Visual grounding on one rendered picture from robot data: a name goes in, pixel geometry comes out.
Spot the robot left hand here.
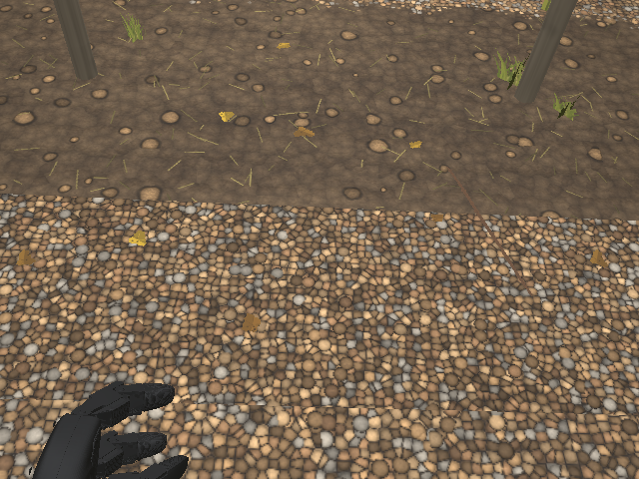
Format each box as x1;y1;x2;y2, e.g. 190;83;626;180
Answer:
29;381;189;479

